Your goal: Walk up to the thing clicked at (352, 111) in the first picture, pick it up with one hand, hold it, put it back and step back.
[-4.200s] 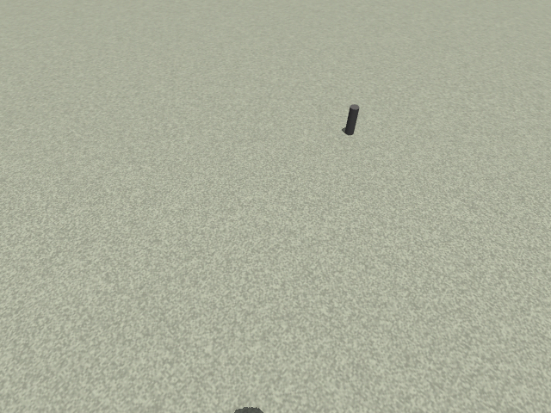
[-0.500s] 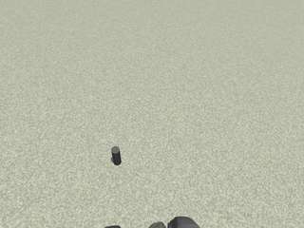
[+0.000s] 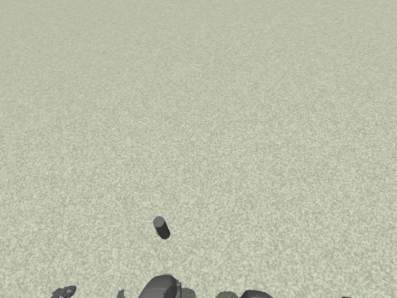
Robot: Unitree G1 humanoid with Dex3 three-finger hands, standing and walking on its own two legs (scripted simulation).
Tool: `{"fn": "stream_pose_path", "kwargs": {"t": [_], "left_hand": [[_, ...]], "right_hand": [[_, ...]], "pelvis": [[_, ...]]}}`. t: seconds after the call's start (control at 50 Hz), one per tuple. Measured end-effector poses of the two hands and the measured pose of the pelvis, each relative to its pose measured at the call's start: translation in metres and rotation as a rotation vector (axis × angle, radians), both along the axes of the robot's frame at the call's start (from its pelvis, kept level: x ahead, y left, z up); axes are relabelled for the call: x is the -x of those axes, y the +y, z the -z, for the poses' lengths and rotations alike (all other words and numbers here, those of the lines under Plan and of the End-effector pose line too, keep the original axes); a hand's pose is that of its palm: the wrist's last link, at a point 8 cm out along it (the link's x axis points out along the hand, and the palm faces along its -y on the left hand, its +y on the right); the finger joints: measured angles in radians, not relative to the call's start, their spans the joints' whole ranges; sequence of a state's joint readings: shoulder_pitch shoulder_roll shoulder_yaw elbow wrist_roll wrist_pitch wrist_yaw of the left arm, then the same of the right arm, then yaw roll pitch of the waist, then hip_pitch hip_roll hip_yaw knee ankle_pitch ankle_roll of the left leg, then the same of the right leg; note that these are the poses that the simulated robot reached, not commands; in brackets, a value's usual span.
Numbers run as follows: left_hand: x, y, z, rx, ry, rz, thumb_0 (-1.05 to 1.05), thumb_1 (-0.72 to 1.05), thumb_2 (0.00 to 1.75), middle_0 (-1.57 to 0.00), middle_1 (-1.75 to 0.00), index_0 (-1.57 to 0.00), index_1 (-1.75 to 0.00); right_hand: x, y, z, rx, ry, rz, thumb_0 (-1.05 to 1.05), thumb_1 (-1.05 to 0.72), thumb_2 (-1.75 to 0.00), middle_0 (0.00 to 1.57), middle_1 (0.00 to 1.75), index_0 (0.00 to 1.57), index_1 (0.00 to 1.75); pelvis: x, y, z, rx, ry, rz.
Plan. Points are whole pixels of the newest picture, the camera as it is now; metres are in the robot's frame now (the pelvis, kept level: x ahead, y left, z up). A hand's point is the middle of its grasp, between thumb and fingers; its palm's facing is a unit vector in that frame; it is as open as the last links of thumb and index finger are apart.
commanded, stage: walk up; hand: left
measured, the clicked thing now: (162, 228) +0.47 +0.23 -0.68
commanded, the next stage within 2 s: none
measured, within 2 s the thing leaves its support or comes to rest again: neither
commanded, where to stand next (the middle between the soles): +0.12 +0.03 m, yaw +1 degrees
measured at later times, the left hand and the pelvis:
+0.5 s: hand out of the picture +0.07 +0.28 -0.16, palm faces +0.00 -0.93 -0.36, open 7.4 cm; pelvis +0.03 +0.02 +0.00, yaw +1 degrees
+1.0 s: hand out of the picture +0.12 +0.28 -0.14, palm faces +0.00 -0.94 -0.33, open 7.4 cm; pelvis +0.03 +0.02 +0.02, yaw +1 degrees
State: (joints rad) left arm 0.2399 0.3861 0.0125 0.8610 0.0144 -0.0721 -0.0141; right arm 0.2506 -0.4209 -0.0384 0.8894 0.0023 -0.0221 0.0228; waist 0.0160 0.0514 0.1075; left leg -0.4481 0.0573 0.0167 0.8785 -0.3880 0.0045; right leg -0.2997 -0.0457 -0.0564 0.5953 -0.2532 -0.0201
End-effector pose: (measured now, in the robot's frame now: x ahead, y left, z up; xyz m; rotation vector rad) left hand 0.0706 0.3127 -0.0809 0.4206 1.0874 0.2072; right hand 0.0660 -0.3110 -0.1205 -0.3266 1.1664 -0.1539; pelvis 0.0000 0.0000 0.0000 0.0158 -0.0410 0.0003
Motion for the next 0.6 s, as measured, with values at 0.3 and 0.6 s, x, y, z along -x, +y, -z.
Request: {"fn": "stream_pose_path", "kwargs": {"t": [0.3,0.6], "left_hand": [[-0.008,0.015,0.050,0.067,0.097,-0.077,0.01,0.90,0.90,-0.21,-0.30,-0.21,-0.30],[-0.007,0.016,0.031,0.074,0.145,-0.121,0.01,0.90,0.90,-0.21,-0.30,-0.21,-0.30]], "right_hand": [[-0.059,0.026,-0.003,0.040,-0.022,-0.018,0.01,-0.90,-0.90,0.21,0.30,0.21,0.30],[-0.079,0.041,-0.010,-0.006,0.008,-0.030,0.01,-0.90,-0.90,0.20,0.30,0.21,0.30]], "pelvis": [[-0.016,0.016,0.015,0.031,-0.005,-0.017],[-0.028,0.020,-0.005,0.028,0.004,-0.024]]}}
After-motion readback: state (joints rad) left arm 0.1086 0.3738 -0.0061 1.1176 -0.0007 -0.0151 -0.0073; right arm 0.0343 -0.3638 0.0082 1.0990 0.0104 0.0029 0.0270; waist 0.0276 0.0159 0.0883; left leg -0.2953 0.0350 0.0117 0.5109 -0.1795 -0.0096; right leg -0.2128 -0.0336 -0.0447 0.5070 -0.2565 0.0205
